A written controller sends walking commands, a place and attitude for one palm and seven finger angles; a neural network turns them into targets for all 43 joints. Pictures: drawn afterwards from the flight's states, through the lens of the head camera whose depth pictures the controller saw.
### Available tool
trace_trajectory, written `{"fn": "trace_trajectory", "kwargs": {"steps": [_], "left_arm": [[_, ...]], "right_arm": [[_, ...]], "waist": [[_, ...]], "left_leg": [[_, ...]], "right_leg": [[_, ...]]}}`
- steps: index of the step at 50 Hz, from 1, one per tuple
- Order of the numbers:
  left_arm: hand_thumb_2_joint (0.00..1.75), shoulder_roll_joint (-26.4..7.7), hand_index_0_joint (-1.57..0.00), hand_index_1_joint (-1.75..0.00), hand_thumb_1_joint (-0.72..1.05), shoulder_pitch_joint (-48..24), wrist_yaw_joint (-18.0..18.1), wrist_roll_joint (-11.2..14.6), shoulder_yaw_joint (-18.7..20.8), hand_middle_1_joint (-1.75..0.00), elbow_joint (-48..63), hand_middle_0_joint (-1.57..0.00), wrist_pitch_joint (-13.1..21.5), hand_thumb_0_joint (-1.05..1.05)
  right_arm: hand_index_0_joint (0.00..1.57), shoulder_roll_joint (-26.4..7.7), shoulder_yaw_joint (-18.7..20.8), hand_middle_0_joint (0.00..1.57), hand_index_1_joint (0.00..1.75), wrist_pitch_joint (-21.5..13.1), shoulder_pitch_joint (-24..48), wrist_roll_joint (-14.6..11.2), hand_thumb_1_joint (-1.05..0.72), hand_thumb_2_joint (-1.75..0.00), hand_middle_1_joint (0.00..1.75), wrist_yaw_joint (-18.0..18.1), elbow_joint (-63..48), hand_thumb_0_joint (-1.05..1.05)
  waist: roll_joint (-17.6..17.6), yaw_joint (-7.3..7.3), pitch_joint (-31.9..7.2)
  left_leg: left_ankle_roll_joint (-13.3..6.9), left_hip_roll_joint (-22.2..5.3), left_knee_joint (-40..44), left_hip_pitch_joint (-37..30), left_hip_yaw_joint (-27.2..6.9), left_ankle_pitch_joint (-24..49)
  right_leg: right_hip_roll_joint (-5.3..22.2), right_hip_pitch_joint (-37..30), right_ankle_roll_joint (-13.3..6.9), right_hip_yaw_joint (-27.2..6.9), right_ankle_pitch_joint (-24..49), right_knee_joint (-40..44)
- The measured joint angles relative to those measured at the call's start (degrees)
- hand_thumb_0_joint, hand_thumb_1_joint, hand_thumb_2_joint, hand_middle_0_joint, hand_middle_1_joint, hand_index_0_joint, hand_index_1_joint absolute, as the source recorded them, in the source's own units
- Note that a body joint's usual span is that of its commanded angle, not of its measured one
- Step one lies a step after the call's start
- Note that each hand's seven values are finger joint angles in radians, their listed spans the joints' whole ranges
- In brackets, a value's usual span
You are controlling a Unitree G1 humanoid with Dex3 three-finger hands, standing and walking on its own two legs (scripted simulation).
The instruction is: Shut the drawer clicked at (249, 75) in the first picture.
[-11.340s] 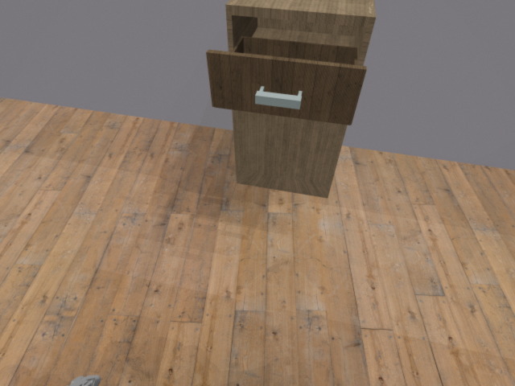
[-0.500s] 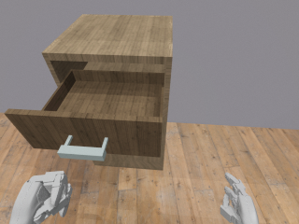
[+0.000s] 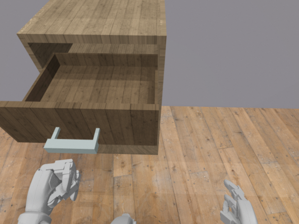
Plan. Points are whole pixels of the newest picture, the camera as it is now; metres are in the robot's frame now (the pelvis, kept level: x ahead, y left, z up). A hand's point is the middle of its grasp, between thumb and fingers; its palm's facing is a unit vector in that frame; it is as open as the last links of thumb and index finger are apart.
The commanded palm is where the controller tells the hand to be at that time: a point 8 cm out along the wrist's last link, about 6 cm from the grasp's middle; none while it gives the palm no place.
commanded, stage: bring the fist close to the handle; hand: left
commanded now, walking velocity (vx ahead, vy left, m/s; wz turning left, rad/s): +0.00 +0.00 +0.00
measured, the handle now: (74, 138) +0.33 +0.23 +0.04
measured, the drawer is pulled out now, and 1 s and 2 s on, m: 0.29 0.29 0.17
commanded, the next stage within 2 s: push the drawer shut in 0.60 s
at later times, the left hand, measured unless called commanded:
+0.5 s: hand (78, 178) +0.22 +0.19 +0.04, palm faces +0.03 -1.00 -0.07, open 3.3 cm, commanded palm +0.19 +0.25 +0.05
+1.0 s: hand (81, 168) +0.25 +0.19 +0.04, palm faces +0.00 -1.00 -0.06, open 3.2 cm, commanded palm +0.23 +0.25 +0.05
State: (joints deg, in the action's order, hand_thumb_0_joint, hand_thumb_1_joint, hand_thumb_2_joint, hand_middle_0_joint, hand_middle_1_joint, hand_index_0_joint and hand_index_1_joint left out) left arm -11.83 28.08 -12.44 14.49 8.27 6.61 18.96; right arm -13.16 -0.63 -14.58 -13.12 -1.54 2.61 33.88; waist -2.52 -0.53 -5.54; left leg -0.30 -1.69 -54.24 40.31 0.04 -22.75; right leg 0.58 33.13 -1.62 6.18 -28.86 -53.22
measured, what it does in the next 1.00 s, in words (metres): stands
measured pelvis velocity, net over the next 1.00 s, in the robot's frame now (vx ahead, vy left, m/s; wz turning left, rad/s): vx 0.00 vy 0.00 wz -0.01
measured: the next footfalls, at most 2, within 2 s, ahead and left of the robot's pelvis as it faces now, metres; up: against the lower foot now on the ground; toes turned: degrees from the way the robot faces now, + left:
none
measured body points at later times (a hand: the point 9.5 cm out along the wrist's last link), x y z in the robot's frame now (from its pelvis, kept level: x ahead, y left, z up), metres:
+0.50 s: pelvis +0.01 +0.00 -0.01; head +0.06 +0.00 +0.43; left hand +0.21 +0.24 +0.05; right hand +0.18 -0.24 -0.09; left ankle +0.04 +0.12 -0.69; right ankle -0.02 -0.10 -0.69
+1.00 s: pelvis +0.00 +0.00 -0.02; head +0.06 +0.00 +0.43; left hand +0.24 +0.24 +0.05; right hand +0.17 -0.24 -0.10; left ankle +0.04 +0.12 -0.69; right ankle -0.02 -0.10 -0.69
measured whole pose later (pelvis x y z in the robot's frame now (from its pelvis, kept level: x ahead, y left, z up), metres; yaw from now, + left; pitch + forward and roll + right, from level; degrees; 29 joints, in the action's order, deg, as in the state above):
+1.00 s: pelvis +0.00 +0.00 -0.02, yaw +0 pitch +13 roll -2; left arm -13.8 18.0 -12.2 15.2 9.6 -1.3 20.1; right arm -14.2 -1.4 -9.2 -13.1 -1.3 3.0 31.5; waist -2.6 -1.4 -7.1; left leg -0.3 -2.2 -60.1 47.6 -0.5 -25.4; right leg 0.1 39.9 -1.7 6.4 -31.2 -58.3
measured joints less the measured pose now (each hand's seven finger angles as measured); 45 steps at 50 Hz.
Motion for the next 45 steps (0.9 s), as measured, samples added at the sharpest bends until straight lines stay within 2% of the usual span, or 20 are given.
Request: {"fn": "trace_trajectory", "kwargs": {"steps": [13, 22, 30, 45], "left_arm": [[0.90, -0.5, -1.40, -1.60, 0.90, -5.3, -0.1, 0.4, 0.8, -1.60, -5.2, -1.40, 2.4, 0.02], [0.90, -0.7, -1.40, -1.60, 0.90, -2.7, 1.1, 0.3, 0.8, -1.60, -2.9, -1.40, 1.9, 0.02], [0.90, -1.1, -1.40, -1.60, 0.90, -1.5, 0.2, 1.1, 1.5, -1.60, -3.2, -1.40, 2.7, 0.02], [0.90, -1.7, -1.40, -1.60, 0.90, -7.3, 0.2, 0.8, 1.0, -1.60, -5.7, -1.40, 1.8, 0.02]], "right_arm": [[0.21, -0.6, 0.2, 0.21, 0.30, 2.2, 0.6, 0.4, -0.90, -0.90, 0.30, -0.1, -0.8, 0.01], [0.21, -0.1, 0.4, 0.21, 0.30, 4.5, 0.4, 0.2, -0.90, -0.90, 0.30, -0.2, -2.0, 0.01], [0.21, -0.2, 0.3, 0.21, 0.30, 5.2, 0.5, 0.1, -0.90, -0.90, 0.30, 0.0, -2.4, 0.01], [0.21, -0.8, -0.5, 0.21, 0.30, 5.1, 0.5, 0.2, -0.90, -0.90, 0.30, 0.4, -2.5, 0.01]], "waist": [[0.2, -0.35, -1.0], [0.1, -0.64, -1.6], [0.0, -0.44, -1.8], [-0.2, -0.70, -1.8]], "left_leg": [[0.1, -0.4, -5.2, 6.3, -0.3, -2.1], [0.1, -0.6, -4.9, 5.9, -0.1, -2.5], [0.2, -0.6, -5.5, 6.4, -0.5, -2.7], [0.1, -0.5, -6.3, 7.5, -0.8, -2.8]], "right_leg": [[-0.2, 6.1, -0.2, 0.1, -2.1, -4.9], [-0.4, 5.7, -0.1, -0.1, -2.2, -4.5], [-0.5, 6.0, -0.2, 0.3, -2.5, -4.8], [-0.4, 6.8, -0.1, 0.5, -2.6, -5.4]]}}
